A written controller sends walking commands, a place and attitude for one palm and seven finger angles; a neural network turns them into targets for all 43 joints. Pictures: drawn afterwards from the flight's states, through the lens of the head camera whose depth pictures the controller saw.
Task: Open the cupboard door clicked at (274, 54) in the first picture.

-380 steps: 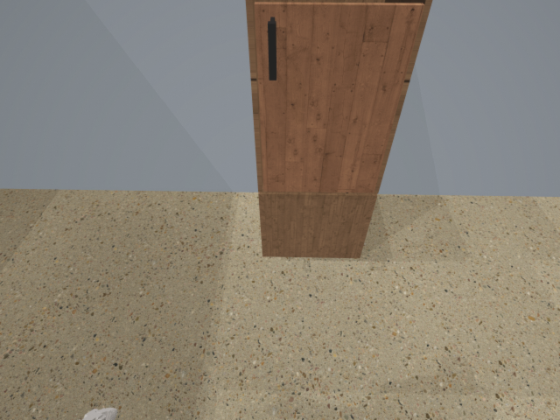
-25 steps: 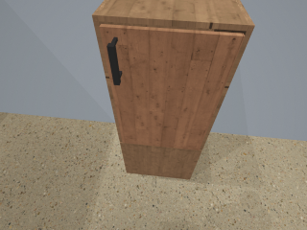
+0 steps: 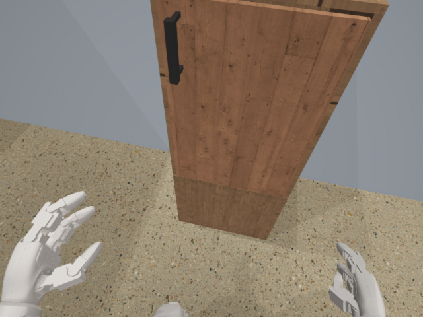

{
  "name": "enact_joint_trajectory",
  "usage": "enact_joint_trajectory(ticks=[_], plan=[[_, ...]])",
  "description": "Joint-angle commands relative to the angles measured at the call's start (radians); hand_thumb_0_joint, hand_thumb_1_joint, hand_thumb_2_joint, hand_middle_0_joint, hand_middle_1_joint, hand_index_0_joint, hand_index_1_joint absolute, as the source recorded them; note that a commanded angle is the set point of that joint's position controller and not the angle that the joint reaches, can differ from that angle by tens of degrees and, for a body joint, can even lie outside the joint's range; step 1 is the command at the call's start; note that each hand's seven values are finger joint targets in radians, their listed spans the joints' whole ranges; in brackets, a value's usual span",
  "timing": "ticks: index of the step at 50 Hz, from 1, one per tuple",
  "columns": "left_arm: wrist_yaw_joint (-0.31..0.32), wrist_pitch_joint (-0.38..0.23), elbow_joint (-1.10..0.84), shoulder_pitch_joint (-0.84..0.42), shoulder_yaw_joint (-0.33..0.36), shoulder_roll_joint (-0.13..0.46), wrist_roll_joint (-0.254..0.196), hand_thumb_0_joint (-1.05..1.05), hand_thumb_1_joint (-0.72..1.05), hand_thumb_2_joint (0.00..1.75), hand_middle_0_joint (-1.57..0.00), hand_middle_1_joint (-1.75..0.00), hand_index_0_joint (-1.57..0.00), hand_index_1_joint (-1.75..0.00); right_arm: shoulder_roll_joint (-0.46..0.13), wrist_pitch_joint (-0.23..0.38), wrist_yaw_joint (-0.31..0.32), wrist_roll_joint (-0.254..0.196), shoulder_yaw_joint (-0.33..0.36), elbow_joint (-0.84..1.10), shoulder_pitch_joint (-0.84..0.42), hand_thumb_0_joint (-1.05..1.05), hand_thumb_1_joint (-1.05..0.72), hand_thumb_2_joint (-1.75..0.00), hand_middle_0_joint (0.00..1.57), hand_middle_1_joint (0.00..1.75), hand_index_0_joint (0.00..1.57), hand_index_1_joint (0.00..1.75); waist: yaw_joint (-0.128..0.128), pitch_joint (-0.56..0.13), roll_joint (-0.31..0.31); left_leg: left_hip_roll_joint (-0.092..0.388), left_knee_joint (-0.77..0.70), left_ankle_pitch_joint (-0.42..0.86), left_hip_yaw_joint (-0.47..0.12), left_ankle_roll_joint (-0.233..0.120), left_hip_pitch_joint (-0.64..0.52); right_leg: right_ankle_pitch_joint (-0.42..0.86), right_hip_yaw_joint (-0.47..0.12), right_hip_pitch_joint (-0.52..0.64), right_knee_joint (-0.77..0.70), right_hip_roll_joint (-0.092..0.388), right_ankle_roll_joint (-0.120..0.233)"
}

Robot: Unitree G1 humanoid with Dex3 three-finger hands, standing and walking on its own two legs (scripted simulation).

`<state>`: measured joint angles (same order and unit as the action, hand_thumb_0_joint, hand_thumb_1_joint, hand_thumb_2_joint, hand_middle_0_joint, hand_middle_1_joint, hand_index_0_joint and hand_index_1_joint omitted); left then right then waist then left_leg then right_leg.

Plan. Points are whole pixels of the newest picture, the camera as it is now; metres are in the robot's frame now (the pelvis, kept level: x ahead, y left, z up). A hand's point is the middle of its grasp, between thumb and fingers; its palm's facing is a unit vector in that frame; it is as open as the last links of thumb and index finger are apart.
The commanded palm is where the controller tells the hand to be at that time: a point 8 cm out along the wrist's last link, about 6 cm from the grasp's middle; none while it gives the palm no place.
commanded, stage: raise the hand with hooked fingers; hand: left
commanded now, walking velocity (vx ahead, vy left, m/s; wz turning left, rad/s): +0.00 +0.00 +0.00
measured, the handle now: (175, 49) +0.58 +0.16 +0.21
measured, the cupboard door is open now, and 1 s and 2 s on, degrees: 0 0 0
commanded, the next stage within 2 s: move the hooked fingers beside the handle in 1.54 s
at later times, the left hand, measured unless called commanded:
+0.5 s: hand (68, 200) +0.25 +0.26 +0.12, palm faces -0.08 -0.99 -0.07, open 12.4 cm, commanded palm +0.23 +0.32 +0.15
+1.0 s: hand (23, 124) +0.30 +0.30 +0.23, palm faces +0.00 -0.99 -0.10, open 13.9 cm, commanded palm +0.27 +0.34 +0.23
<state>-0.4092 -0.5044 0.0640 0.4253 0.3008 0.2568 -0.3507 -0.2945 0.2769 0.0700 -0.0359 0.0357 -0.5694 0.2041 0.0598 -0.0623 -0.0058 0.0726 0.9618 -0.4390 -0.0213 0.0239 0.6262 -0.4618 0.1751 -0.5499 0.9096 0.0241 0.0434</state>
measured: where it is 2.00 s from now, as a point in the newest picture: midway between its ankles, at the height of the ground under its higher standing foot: outside the picture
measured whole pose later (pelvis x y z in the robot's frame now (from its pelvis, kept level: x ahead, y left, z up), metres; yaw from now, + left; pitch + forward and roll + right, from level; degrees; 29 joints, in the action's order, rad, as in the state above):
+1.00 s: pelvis +0.01 +0.03 +0.05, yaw -1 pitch -3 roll -1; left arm -0.50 0.04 0.21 -0.16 0.45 0.49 -0.33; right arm -0.26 0.23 0.11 -0.06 -0.10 -0.60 0.26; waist 0.06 -0.01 -0.04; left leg 0.03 0.53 -0.26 0.05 -0.02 0.23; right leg -0.26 0.12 -0.17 0.48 0.04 0.00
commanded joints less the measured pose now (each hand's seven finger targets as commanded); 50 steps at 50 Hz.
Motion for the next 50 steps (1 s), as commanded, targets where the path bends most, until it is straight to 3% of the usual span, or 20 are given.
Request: enact_joint_trajectory(ticks=[1, 4, 5, 6, 7, 10, 13, 15, 17, 19, 25, 28, 30, 33, 35, 36, 40, 43, 48, 50], plan=[[-0.084, 0.011, -0.148, -0.358, -0.051, 0.195, 0.002, 0.0, 0.22, 0.61, -0.25, -0.74, -0.25, -0.74, -0.119, 0.069, 0.029, -0.021, 0.008, 0.082, 0.0, 0.0, -0.9, -0.9, 0.2, 0.3, 0.2, 0.3, -0.152, -0.043, -0.049, -0.06, -0.13, 0.111, 0.002, -0.06, -0.083, 0.056, -0.228, -0.024, -0.268, -0.016, -0.037], [-0.12, 0.175, -0.036, -0.292, 0.059, 0.307, 0.015, 0.0, 0.15, 0.58, -0.25, -0.78, -0.25, -0.78, -0.127, 0.059, 0.037, -0.026, 0.006, 0.115, -0.021, 0.0, -0.9, -0.9, 0.2, 0.3, 0.2, 0.3, -0.082, -0.106, 0.006, -0.064, -0.181, 0.127, 0.008, -0.062, -0.078, 0.019, -0.245, 0.07, -0.31, 0.01, -0.046], [-0.12, 0.224, 0.007, -0.244, 0.134, 0.35, -0.005, 0.0, 0.13, 0.57, -0.25, -0.8, -0.25, -0.8, -0.124, 0.053, 0.035, -0.025, 0.006, 0.13, -0.033, 0.0, -0.9, -0.9, 0.2, 0.3, 0.2, 0.3, -0.045, -0.136, 0.016, -0.068, -0.188, 0.162, 0.008, -0.058, -0.084, 0.049, -0.246, 0.124, -0.307, 0.011, -0.044], [-0.116, 0.251, -0.033, -0.217, 0.161, 0.343, -0.028, 0.0, 0.11, 0.56, -0.26, -0.81, -0.26, -0.81, -0.11, 0.048, 0.031, -0.023, -0.003, 0.151, -0.045, 0.0, -0.9, -0.9, 0.2, 0.3, 0.2, 0.3, -0.023, -0.179, 0.012, -0.072, -0.201, 0.208, 0.011, -0.056, -0.103, 0.114, -0.233, 0.176, -0.301, 0.018, -0.045], [-0.1, 0.267, -0.067, -0.199, 0.218, 0.364, -0.055, 0.0, 0.08, 0.55, -0.26, -0.82, -0.26, -0.82, -0.1, 0.043, 0.027, -0.021, -0.005, 0.165, -0.055, 0.0, -0.9, -0.9, 0.2, 0.3, 0.2, 0.3, -0.002, -0.222, 0.022, -0.073, -0.21, 0.25, 0.015, -0.052, -0.117, 0.179, -0.224, 0.226, -0.294, 0.019, -0.049], [-0.035, 0.25, -0.171, -0.166, 0.292, 0.351, -0.117, 0.0, 0.01, 0.52, -0.26, -0.87, -0.26, -0.87, -0.07, 0.053, 0.012, -0.011, -0.019, 0.186, -0.057, 0.0, -0.9, -0.9, 0.2, 0.3, 0.2, 0.3, 0.036, -0.246, 0.039, -0.072, -0.251, 0.336, 0.007, -0.042, -0.155, 0.338, -0.172, 0.29, -0.262, -0.004, -0.044], [0.002, 0.211, -0.223, -0.184, 0.204, 0.263, -0.094, 0.0, -0.06, 0.49, -0.27, -0.92, -0.27, -0.92, -0.078, 0.07, -0.003, -0.012, -0.014, 0.17, -0.024, 0.0, -0.9, -0.9, 0.2, 0.3, 0.2, 0.3, -0.001, -0.199, -0.028, -0.071, -0.289, 0.335, 0.027, -0.04, -0.208, 0.362, -0.13, 0.219, -0.262, -0.023, -0.041], [-0.006, 0.219, -0.21, -0.243, 0.123, 0.224, -0.065, 0.0, -0.1, 0.47, -0.27, -0.94, -0.27, -0.94, -0.092, 0.08, -0.005, -0.013, -0.014, 0.163, -0.016, 0.0, -0.9, -0.9, 0.2, 0.3, 0.2, 0.3, -0.034, -0.114, -0.055, -0.068, -0.3, 0.312, 0.027, -0.045, -0.229, 0.336, -0.122, 0.164, -0.275, -0.033, -0.037], [-0.03, 0.244, -0.152, -0.283, 0.085, 0.231, -0.041, 0.0, -0.15, 0.45, -0.27, -0.98, -0.27, -0.98, -0.109, 0.084, 0.005, -0.023, -0.009, 0.14, 0.007, 0.0, -0.9, -0.9, 0.2, 0.3, 0.2, 0.3, -0.066, -0.074, -0.022, -0.064, -0.317, 0.236, 0.023, -0.049, -0.226, 0.248, -0.124, 0.124, -0.31, -0.03, -0.044], [-0.048, 0.271, -0.156, -0.351, 0.084, 0.264, -0.024, 0.0, -0.2, 0.43, -0.28, -1.0, -0.28, -1.0, -0.118, 0.09, 0.019, -0.028, -0.009, 0.134, 0.009, 0.0, -0.9, -0.9, 0.2, 0.3, 0.2, 0.3, -0.07, -0.078, -0.03, -0.062, -0.34, 0.189, 0.012, -0.054, -0.246, 0.184, -0.123, 0.122, -0.33, -0.027, -0.043], [-0.019, 0.271, -0.266, -0.537, 0.226, 0.422, -0.028, 0.0, -0.34, 0.37, -0.29, -1.1, -0.29, -1.1, -0.116, 0.096, 0.044, -0.02, -0.029, 0.125, -0.013, 0.0, -0.9, -0.9, 0.2, 0.3, 0.2, 0.3, -0.032, -0.173, -0.083, -0.056, -0.409, 0.241, -0.02, -0.048, -0.369, 0.212, -0.098, 0.235, -0.347, -0.042, -0.022], [-0.015, 0.285, -0.225, -0.574, 0.207, 0.382, -0.033, 0.0, -0.41, 0.34, -0.29, -1.14, -0.29, -1.14, -0.104, 0.093, 0.046, -0.025, -0.04, 0.116, -0.03, 0.0, -0.9, -0.9, 0.2, 0.3, 0.2, 0.3, -0.032, -0.13, -0.155, -0.054, -0.443, 0.272, -0.023, -0.037, -0.407, 0.261, -0.086, 0.249, -0.362, -0.043, -0.017], [-0.03, 0.33, -0.169, -0.582, 0.188, 0.371, -0.027, 0.0, -0.45, 0.32, -0.3, -1.17, -0.3, -1.17, -0.105, 0.085, 0.043, -0.026, -0.045, 0.115, -0.031, 0.0, -0.9, -0.9, 0.2, 0.3, 0.2, 0.3, -0.026, -0.104, -0.164, -0.056, -0.458, 0.305, -0.024, -0.034, -0.416, 0.301, -0.085, 0.268, -0.379, -0.046, -0.012], [-0.061, 0.427, -0.079, -0.596, 0.142, 0.35, -0.008, 0.0, -0.5, 0.3, -0.3, -1.2, -0.3, -1.2, -0.108, 0.064, 0.041, -0.035, -0.051, 0.121, -0.036, 0.0, -0.9, -0.9, 0.2, 0.3, 0.2, 0.3, -0.03, -0.039, -0.131, -0.054, -0.489, 0.283, -0.026, -0.033, -0.394, 0.3, -0.081, 0.261, -0.403, -0.042, -0.017], [-0.078, 0.484, -0.027, -0.599, 0.146, 0.362, -0.003, 0.0, -0.5, 0.3, -0.3, -1.2, -0.3, -1.2, -0.111, 0.047, 0.037, -0.038, -0.054, 0.127, -0.033, 0.0, -0.9, -0.9, 0.2, 0.3, 0.2, 0.3, -0.026, -0.011, -0.056, -0.054, -0.502, 0.282, -0.027, -0.037, -0.384, 0.302, -0.08, 0.276, -0.427, -0.046, -0.017], [-0.085, 0.503, -0.039, -0.64, 0.146, 0.375, -0.001, 0.0, -0.5, 0.3, -0.3, -1.2, -0.3, -1.2, -0.113, 0.038, 0.036, -0.04, -0.056, 0.133, -0.042, 0.0, -0.9, -0.9, 0.2, 0.3, 0.2, 0.3, -0.028, -0.016, -0.067, -0.056, -0.509, 0.268, -0.025, -0.038, -0.39, 0.292, -0.082, 0.273, -0.433, -0.044, -0.019], [-0.081, 0.498, -0.135, -0.787, 0.223, 0.472, -0.009, 0.0, -0.5, 0.3, -0.3, -1.2, -0.3, -1.2, -0.104, 0.024, 0.037, -0.031, -0.066, 0.15, -0.061, 0.0, -0.9, -0.9, 0.2, 0.3, 0.2, 0.3, -0.021, -0.116, -0.062, -0.061, -0.51, 0.328, -0.027, -0.042, -0.471, 0.33, -0.088, 0.326, -0.449, -0.051, -0.013], [-0.071, 0.46, -0.176, -0.874, 0.253, 0.505, -0.009, 0.0, -0.5, 0.3, -0.3, -1.2, -0.3, -1.2, -0.096, 0.025, 0.042, -0.028, -0.073, 0.145, -0.063, 0.0, -0.9, -0.9, 0.2, 0.3, 0.2, 0.3, -0.027, -0.164, -0.129, -0.062, -0.527, 0.343, -0.031, -0.036, -0.524, 0.332, -0.089, 0.341, -0.462, -0.051, -0.01], [-0.094, 0.495, -0.027, -0.923, 0.233, 0.505, -0.001, 0.0, -0.5, 0.3, -0.3, -1.2, -0.3, -1.2, -0.101, 0.015, 0.052, -0.037, -0.076, 0.115, -0.063, 0.0, -0.9, -0.9, 0.2, 0.3, 0.2, 0.3, -0.036, -0.089, -0.139, -0.067, -0.554, 0.289, -0.02, -0.04, -0.509, 0.305, -0.094, 0.328, -0.506, -0.046, -0.011], [-0.113, 0.542, 0.051, -0.926, 0.22, 0.507, 0.005, 0.0, -0.5, 0.3, -0.3, -1.2, -0.3, -1.2, -0.111, 0.005, 0.053, -0.043, -0.075, 0.111, -0.061, 0.0, -0.9, -0.9, 0.2, 0.3, 0.2, 0.3, -0.033, -0.065, -0.097, -0.068, -0.559, 0.281, -0.017, -0.043, -0.488, 0.301, -0.097, 0.334, -0.52, -0.045, -0.01]])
